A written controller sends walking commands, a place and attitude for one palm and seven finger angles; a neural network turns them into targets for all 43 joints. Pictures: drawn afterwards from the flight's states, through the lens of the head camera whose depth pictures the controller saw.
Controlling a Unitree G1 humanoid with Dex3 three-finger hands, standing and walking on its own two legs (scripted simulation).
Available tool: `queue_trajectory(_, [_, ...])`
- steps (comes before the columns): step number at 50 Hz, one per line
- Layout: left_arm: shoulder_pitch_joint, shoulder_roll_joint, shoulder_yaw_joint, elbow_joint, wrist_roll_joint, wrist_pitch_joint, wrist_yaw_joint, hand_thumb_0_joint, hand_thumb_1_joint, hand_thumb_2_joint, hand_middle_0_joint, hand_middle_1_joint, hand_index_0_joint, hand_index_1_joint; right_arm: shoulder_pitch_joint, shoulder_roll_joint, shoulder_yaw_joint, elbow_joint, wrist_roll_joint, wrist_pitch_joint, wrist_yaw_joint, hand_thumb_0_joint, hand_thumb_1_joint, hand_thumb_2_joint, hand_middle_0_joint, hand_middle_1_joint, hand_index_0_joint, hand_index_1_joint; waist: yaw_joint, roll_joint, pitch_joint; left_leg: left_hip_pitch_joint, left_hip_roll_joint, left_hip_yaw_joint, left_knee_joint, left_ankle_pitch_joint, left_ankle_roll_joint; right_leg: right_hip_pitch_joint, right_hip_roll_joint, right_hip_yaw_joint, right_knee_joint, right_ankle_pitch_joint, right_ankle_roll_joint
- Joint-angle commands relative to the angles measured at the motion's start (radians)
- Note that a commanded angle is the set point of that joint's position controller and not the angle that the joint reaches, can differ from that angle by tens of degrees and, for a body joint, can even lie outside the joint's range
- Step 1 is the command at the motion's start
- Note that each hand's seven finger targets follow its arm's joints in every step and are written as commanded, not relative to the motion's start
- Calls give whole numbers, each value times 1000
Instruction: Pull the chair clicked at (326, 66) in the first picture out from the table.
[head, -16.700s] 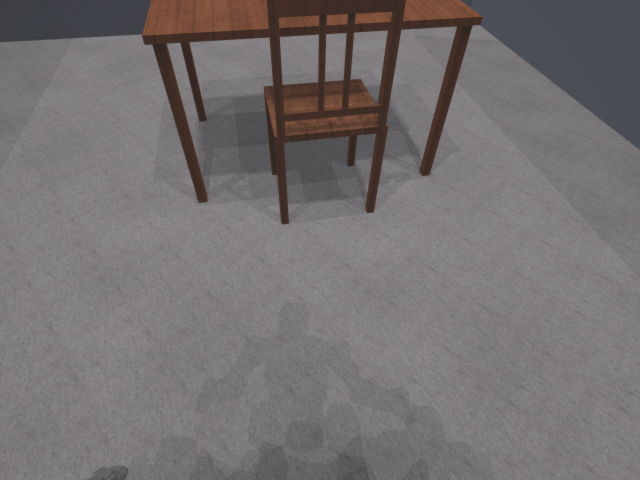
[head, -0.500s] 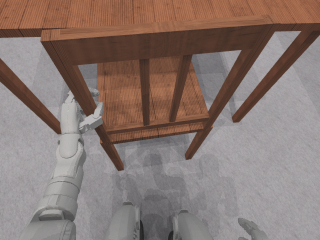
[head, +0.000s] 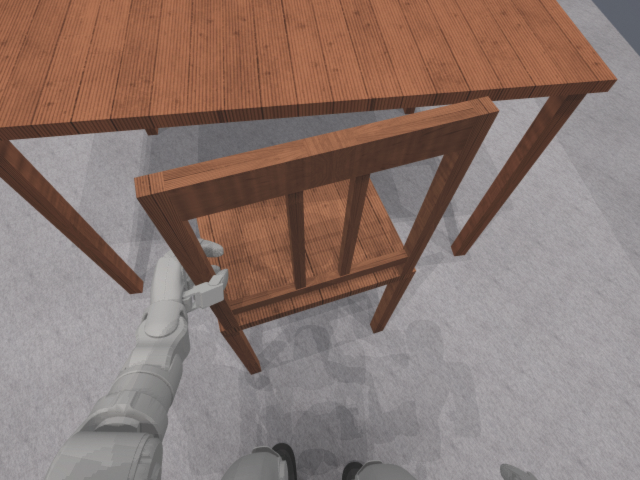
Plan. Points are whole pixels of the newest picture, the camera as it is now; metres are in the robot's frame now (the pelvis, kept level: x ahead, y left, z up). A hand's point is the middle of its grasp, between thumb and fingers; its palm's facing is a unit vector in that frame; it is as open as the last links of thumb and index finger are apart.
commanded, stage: step backward, pulling the chair out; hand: left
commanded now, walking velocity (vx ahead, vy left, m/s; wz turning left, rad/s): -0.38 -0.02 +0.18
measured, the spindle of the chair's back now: (297, 245) +0.44 +0.03 -0.07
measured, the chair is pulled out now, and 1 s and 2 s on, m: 0.06 0.12 0.28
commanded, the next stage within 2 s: none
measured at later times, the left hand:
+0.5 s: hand (215, 322) +0.32 +0.14 -0.06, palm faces +0.07 -0.98 -0.17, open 6.0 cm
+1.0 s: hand (218, 340) +0.29 +0.13 -0.06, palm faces +0.02 -0.99 -0.16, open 5.9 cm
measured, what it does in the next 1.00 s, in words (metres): steps on the spot: left foot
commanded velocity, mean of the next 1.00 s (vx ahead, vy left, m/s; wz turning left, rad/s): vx -0.38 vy -0.03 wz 0.11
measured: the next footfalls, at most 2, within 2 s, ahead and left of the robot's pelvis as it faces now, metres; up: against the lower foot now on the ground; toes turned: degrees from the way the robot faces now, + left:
left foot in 0.90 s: -0.08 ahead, +0.17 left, +0.00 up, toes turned +4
left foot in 1.48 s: -0.20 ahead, +0.12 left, +0.00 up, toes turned +8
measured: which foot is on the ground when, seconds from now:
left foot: down 0.00-0.64, up 0.66-0.88, down 0.90-1.00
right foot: down 0.00-1.00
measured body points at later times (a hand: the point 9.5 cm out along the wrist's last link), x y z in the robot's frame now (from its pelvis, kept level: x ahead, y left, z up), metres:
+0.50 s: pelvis -0.04 -0.01 +0.00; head +0.04 +0.00 +0.44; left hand +0.31 +0.19 -0.05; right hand +0.06 -0.27 -0.13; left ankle +0.05 +0.08 -0.73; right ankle -0.01 -0.11 -0.72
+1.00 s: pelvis -0.09 +0.01 +0.00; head +0.04 +0.01 +0.43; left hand +0.29 +0.19 -0.05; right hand +0.03 -0.27 -0.13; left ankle -0.12 +0.17 -0.73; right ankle +0.00 -0.11 -0.73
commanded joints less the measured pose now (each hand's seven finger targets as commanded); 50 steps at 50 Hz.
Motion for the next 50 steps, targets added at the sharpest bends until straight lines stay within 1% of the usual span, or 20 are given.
queue_trajectory(1, [-267,213,-19,-184,49,-50,-1,0,900,900,-500,-1450,-500,-1450,49,-151,-55,-80,10,-48,-19,0,-900,-900,200,300,200,300,29,37,-477,304,157,-194,-39,352,-1,162,-130,88,-66,354,10])
queue_trajectory(6, [-328,243,-29,-149,49,-59,22,0,900,900,-500,-1450,-500,-1450,37,-152,-49,-44,20,-72,-26,0,-900,-900,200,300,200,300,23,37,-442,281,89,-143,-7,162,-26,154,-207,143,-136,353,30])
queue_trajectory(10, [-347,265,-22,-102,48,-69,35,0,900,900,-500,-1450,-500,-1450,16,-167,-48,-24,29,-93,-31,0,-900,-900,200,300,200,300,23,-2,-374,257,42,-130,6,11,-38,121,-259,171,-208,225,31])
queue_trajectory(11, [-348,239,-44,-96,46,-71,34,0,900,900,-500,-1450,-500,-1450,9,-163,-43,-19,31,-99,-30,0,-900,-900,200,300,200,300,24,-10,-364,263,45,-136,-6,-7,-38,115,-261,161,-210,171,27])
queue_trajectory(14, [-357,201,-69,-103,43,-91,29,0,900,900,-500,-1450,-500,-1450,-4,-162,-39,-15,27,-126,-37,0,-900,-900,200,300,200,300,30,-18,-356,297,80,-181,-77,24,-14,87,-193,112,-181,61,36])
queue_trajectory(17, [-358,177,-80,-106,46,-99,27,0,900,900,-500,-1450,-500,-1450,0,-170,-39,-12,17,-144,-42,0,-900,-900,200,300,200,300,38,88,-395,314,168,-308,-180,83,29,72,-102,53,-8,8,20])
queue_trajectory(20, [-374,179,-70,-130,52,-97,24,0,900,900,-500,-1450,-500,-1450,-4,-160,-43,-16,-6,-155,-41,0,-900,-900,200,300,200,300,43,160,-406,369,245,-402,-210,136,64,17,-82,60,99,-112,5])
queue_trajectory(22, [-370,161,-78,-134,57,-94,23,0,900,900,-500,-1450,-500,-1450,14,-151,-41,-12,-15,-160,-35,0,-900,-900,200,300,200,300,41,150,-415,419,265,-405,-186,218,73,9,-80,64,101,-144,-1])
queue_trajectory(26, [-358,176,-58,-122,63,-88,21,0,900,900,-500,-1450,-500,-1450,18,-150,-42,-10,-15,-172,-32,0,-900,-900,200,300,200,300,39,120,-407,330,240,-334,-122,273,57,127,-89,65,28,1,-2])
queue_trajectory(29, [-357,181,-56,-124,57,-82,17,0,900,900,-500,-1450,-500,-1450,-8,-141,-43,-22,-8,-177,-35,0,-900,-900,200,300,200,300,47,82,-367,144,199,-295,-116,35,33,215,-133,115,-12,2,-18])
queue_trajectory(31, [-339,210,-44,-120,51,-84,22,0,900,900,-500,-1450,-500,-1450,9,-136,-46,-23,1,-182,-35,0,-900,-900,200,300,200,300,40,-29,-361,110,122,-233,-2,-67,-8,212,-232,247,-127,-11,-41])
queue_trajectory(32, [-363,224,-44,-116,53,-88,29,0,900,900,-500,-1450,-500,-1450,14,-132,-46,-18,6,-184,-31,0,-900,-900,200,300,200,300,30,-108,-358,117,49,-166,109,-147,-48,186,-329,352,-217,3,-63])
queue_trajectory(33, [-367,225,-45,-92,55,-84,36,0,900,900,-500,-1450,-500,-1450,-3,-136,-44,-9,10,-183,-29,0,-900,-900,200,300,200,300,45,-110,-341,116,3,-142,262,-210,-76,160,-411,382,-265,76,-90])
queue_trajectory(35, [-340,225,-36,-91,65,-68,34,0,900,900,-500,-1450,-500,-1450,-25,-138,-35,-2,0,-184,-29,0,-900,-900,200,300,200,300,62,-61,-362,56,-18,-205,379,-269,-83,244,-435,340,-195,397,-139])
queue_trajectory(37, [-360,208,-34,-98,62,-55,30,0,900,900,-500,-1450,-500,-1450,-21,-129,-25,18,3,-185,-27,0,-900,-900,200,300,200,300,56,-64,-385,22,6,-238,330,-276,-83,347,-429,252,-91,638,-139])
queue_trajectory(41, [-344,181,-40,-100,50,-33,25,0,900,900,-500,-1450,-500,-1450,-1,-135,-26,34,4,-172,-38,0,-900,-900,200,300,200,300,56,-96,-407,56,25,-193,92,-192,-88,442,-383,171,-25,809,-81])
queue_trajectory(43, [-363,142,-71,-125,47,-31,19,0,900,900,-500,-1450,-500,-1450,27,-141,-38,32,3,-166,-49,0,-900,-900,200,300,200,300,41,-135,-449,133,61,-170,-54,9,-79,447,-335,119,13,799,-36])
queue_trajectory(46, [-382,85,-112,-148,54,-45,7,0,900,900,-500,-1450,-500,-1450,60,-154,-64,9,6,-146,-48,0,-900,-900,200,300,200,300,20,-95,-503,326,130,-145,-68,447,-57,349,-217,36,23,703,30])
queue_trajectory(48, [-427,63,-134,-211,73,-68,-2,0,900,900,-500,-1450,-500,-1450,38,-133,-66,-29,-8,-132,-38,0,-900,-900,200,300,200,300,2,34,-524,353,135,-147,-17,606,-63,350,-205,24,37,762,20])
queue_trajectory(50, [-358,78,-110,-213,76,-78,-5,0,900,900,-500,-1450,-500,-1450,35,-141,-75,-48,-11,-113,-31,0,-900,-900,200,300,200,300,9,21,-544,347,149,-178,-28,598,-69,364,-191,19,27,718,2])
